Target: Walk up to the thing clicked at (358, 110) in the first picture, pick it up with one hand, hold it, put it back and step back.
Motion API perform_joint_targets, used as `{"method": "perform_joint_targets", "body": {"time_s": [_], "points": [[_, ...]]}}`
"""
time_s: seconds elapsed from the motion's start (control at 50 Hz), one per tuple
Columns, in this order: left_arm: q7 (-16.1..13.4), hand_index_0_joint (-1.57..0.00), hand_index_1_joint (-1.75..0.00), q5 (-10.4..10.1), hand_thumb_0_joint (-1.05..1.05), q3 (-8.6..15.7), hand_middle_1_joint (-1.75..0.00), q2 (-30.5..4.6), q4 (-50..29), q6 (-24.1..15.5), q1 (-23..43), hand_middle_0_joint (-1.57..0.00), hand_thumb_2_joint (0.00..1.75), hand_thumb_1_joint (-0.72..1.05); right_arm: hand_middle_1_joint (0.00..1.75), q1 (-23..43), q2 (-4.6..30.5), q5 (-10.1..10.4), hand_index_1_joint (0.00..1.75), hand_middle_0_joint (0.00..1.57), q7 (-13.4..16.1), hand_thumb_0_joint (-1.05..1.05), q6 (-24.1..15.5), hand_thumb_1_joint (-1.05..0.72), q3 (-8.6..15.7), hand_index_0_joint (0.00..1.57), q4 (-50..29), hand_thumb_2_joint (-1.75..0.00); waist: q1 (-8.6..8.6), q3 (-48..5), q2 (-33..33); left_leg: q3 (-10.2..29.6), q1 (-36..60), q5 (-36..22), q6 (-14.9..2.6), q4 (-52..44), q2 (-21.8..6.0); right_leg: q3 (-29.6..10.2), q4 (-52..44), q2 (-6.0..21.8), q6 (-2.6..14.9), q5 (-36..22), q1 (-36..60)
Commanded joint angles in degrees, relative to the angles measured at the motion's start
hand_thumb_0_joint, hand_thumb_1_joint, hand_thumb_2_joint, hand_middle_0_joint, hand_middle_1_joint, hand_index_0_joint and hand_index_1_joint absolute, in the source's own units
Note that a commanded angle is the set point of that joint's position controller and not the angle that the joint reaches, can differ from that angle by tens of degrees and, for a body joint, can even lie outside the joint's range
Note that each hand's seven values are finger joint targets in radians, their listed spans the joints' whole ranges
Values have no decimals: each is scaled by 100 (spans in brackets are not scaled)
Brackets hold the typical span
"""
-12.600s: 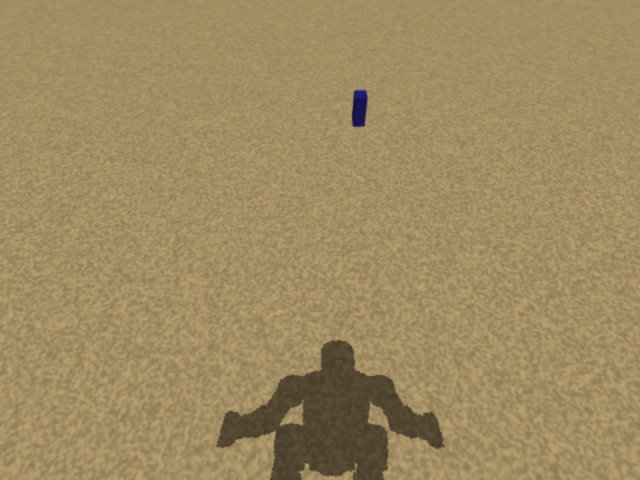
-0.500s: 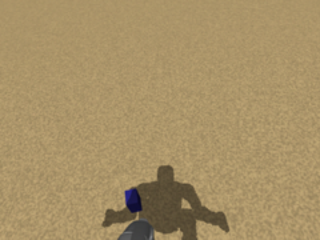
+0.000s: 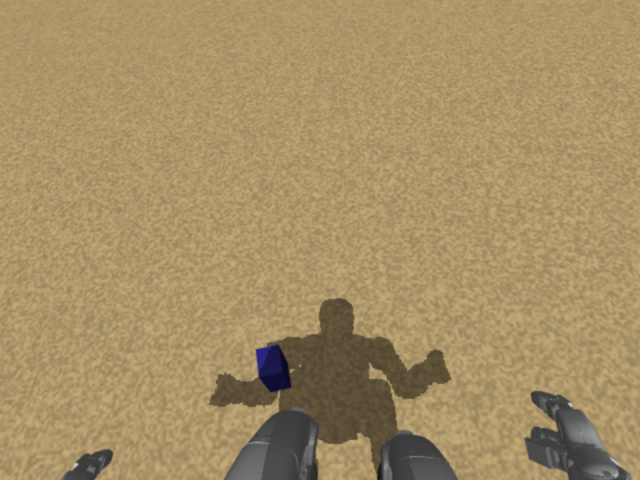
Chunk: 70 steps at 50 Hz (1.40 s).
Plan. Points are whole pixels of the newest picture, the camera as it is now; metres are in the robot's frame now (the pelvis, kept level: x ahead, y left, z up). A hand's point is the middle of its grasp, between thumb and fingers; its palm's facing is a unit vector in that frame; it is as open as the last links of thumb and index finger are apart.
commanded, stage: walk up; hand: left
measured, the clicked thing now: (274, 369) +0.41 +0.21 -0.66
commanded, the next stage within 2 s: stand in 0.98 s
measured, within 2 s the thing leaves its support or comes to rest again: neither
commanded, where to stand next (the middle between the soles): +0.05 +0.01 m, yaw +0 degrees
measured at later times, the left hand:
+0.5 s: hand out of the picture +0.03 +0.28 -0.13, palm faces +0.02 -0.95 -0.30, open 7.4 cm
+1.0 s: hand out of the picture +0.08 +0.38 -0.15, palm faces +0.04 -0.85 -0.52, open 7.4 cm
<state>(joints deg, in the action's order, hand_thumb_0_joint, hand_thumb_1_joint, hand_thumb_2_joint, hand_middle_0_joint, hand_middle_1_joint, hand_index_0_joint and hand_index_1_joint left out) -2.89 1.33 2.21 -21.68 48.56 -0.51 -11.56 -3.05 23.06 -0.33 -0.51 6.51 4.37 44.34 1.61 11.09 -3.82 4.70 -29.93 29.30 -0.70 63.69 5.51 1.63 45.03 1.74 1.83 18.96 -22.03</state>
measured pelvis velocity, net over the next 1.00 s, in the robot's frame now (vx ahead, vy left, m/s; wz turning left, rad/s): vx -0.03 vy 0.06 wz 0.01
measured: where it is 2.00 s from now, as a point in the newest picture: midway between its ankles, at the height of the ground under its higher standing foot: outside the picture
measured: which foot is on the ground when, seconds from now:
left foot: up 0.00-0.20, down 0.22-0.60, up 0.62-0.92, down 0.94-1.00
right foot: down 0.00-0.22, up 0.24-0.56, down 0.58-0.96, up 0.98-1.00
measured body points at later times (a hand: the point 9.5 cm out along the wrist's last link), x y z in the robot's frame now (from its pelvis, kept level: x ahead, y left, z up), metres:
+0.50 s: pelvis +0.00 +0.01 +0.03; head +0.00 +0.04 +0.47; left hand +0.03 +0.33 -0.11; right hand +0.01 -0.33 -0.06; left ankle -0.07 +0.15 -0.71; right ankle +0.15 -0.15 -0.66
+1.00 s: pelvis -0.03 +0.06 -0.03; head +0.02 +0.06 +0.42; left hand +0.07 +0.42 -0.12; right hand +0.09 -0.26 -0.14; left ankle +0.02 +0.20 -0.71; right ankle +0.11 -0.13 -0.70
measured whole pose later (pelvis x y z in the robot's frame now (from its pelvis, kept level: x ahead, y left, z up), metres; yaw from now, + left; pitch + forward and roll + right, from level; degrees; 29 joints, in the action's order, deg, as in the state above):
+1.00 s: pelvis -0.03 +0.06 -0.03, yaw +1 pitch -5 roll +2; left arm -3.5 1.0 4.2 -27.1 48.3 2.0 -7.3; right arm -9.0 23.2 -1.2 -0.8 2.2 4.5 48.1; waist 1.9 12.0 1.7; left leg -1.9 -24.2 24.3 0.8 53.3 -0.3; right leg -9.3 53.5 5.9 0.9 21.8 -33.2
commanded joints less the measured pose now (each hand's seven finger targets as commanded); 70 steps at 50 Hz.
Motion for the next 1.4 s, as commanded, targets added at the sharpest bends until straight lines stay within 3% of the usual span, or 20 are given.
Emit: {"method": "perform_joint_targets", "body": {"time_s": [0.0,0.06,0.14,0.18,0.22,0.24,0.32,0.54,0.58,0.62,0.68,0.82,0.9,0.94,0.98,1.04,1.18,1.26,1.32,1.38], "points": [[-153,-20,-30,57,0,525,-30,-1521,-576,-122,500,-20,90,90,30,-900,1104,55,30,20,26,0,-104,-90,386,20,-74,-90,-406,-840,988,796,91,-352,128,1991,152,-1511,-2109,1432,954,-1615,-275],[51,-20,-30,255,0,440,-30,-1130,-716,-148,289,-20,90,90,30,-1230,1167,142,30,20,-20,0,-457,-90,260,20,184,-90,-62,-1918,1678,-253,258,-383,309,-273,-165,-1124,-2387,754,730,1704,1425],[411,-20,-30,332,0,693,-30,-1583,-669,107,-455,-20,90,90,30,-1176,1195,-9,30,20,17,0,-830,-90,234,20,148,-90,347,-1665,2349,-721,856,494,206,-3420,-350,-1269,-1982,887,972,1510,2019],[449,-20,-30,173,0,579,-30,-1436,-656,204,-524,-20,90,90,30,-1902,1029,-168,30,20,143,0,-965,-90,309,20,577,-90,-196,-1376,915,-838,2611,-1049,83,-5106,-191,-495,-456,406,571,1240,684],[448,-20,-30,87,0,454,-30,-828,-963,239,-260,-20,90,90,30,-2074,2049,-389,30,20,196,0,-1055,-90,491,20,377,-90,-332,-507,-650,3362,3640,1344,-711,-5254,-2587,-358,2001,-449,-34,1515,-3335],[432,-20,-30,129,0,579,-30,-1436,-1040,167,558,-20,90,90,30,-2101,2332,-158,30,20,184,0,-1071,-90,546,20,363,-90,-701,190,-221,4134,1998,3124,-1387,-6001,-3429,-1185,1653,306,-14,1026,-3077],[645,-20,-30,-24,0,601,-30,-1456,-453,51,-433,-20,90,90,30,-1279,1393,-138,30,20,191,0,-1294,-90,224,20,245,-90,36,652,-191,867,2286,-837,-904,-5160,-1880,-1061,1174,185,-117,-498,-2299],[221,-20,-30,-155,0,409,-30,-1222,411,-301,-1114,-20,90,90,30,-1479,1017,-50,30,20,22,0,-679,-90,127,20,96,-90,95,-987,5,-775,1517,-2722,-610,-1905,-911,344,-1938,-231,-297,-1889,1641],[120,-20,-30,-4,0,618,-30,-1950,385,-445,-1531,-20,90,90,30,-2303,592,34,30,20,27,0,-696,-90,-29,20,43,-90,22,-1652,1686,-512,249,346,-288,-249,-371,-2094,-2000,1411,222,-3434,2842],[65,-20,-30,-88,0,592,-30,-2133,76,-419,-892,-20,90,90,30,-2130,1065,-31,30,20,137,0,-562,-90,128,20,94,-90,-80,-1640,1383,-72,183,601,-211,265,-787,-3325,-2049,2327,1429,-2715,2080],[-48,-20,-30,-71,0,490,-30,-1920,-20,-362,-599,-20,90,90,30,-1614,1371,-68,30,20,55,0,-425,-90,324,20,89,-90,-150,-1262,980,166,273,248,-114,426,-1046,-2162,-2096,1758,1134,-1453,908],[-258,-20,-30,-13,0,523,-30,-1966,-359,-269,-42,-20,90,90,30,-1291,1131,-73,30,20,-113,0,-150,-90,396,20,-105,-90,-213,-1240,1814,-133,692,-138,67,-164,-995,-1368,-1543,1656,1150,-3165,-169],[-114,-20,-30,-5,0,365,-30,-1593,-691,7,865,-20,90,90,30,-2051,1119,36,30,20,16,0,-347,-90,433,20,456,-90,-679,-1448,1708,-726,1949,-1374,42,-2303,-584,-802,-317,840,575,-1277,-1019],[-75,-20,-30,-82,0,226,-30,-943,-734,212,580,-20,90,90,30,-1893,1628,-145,30,20,122,0,-529,-90,483,20,447,-90,-608,-1034,-390,1148,1521,-1733,-195,-3742,-1638,-582,1681,-429,253,834,-1797],[-72,-20,-30,126,0,376,-30,-1295,-476,82,422,-20,90,90,30,-1146,2111,-309,30,20,154,0,-707,-90,474,20,293,-90,-405,-1243,-769,3980,311,2328,-1201,-5035,-2630,-1401,2164,-368,-11,1656,-1542],[135,-20,-30,-79,0,407,-30,-1454,220,52,-127,-20,90,90,30,-113,1413,-198,30,20,164,0,-747,-90,350,20,90,-90,99,-751,-655,2200,392,2328,-872,-4711,-1934,-821,2181,-175,-48,873,-1172],[231,-20,-30,-197,0,226,-30,-1066,345,-148,-50,-20,90,90,30,-566,1155,-91,30,20,92,0,-802,-90,275,20,588,-90,-24,-815,-1038,1124,1254,-884,-635,-4227,-1727,-148,-1354,-176,-111,1224,522],[149,-20,-30,-76,0,265,-30,-1682,444,-357,437,-20,90,90,30,-855,502,70,30,20,84,0,-822,-90,32,20,678,-90,-381,-1285,559,-118,1455,-1670,30,-3249,-829,-2074,-2516,1308,549,-2053,1297],[250,-20,-30,-39,0,126,-30,-1348,571,-285,770,-20,90,90,30,-765,915,46,30,20,-11,0,-793,-90,120,20,1022,-90,-380,-825,658,150,2419,-825,-144,-3906,-996,-1364,-3071,664,191,1491,-118],[266,-20,-30,-69,0,78,-30,-1301,673,-231,751,-20,90,90,30,-739,890,-6,30,20,-53,0,-769,-90,119,20,1172,-90,-394,-590,971,186,2255,-1013,-155,-4049,-1048,-1376,-3326,619,89,1738,-109]]}}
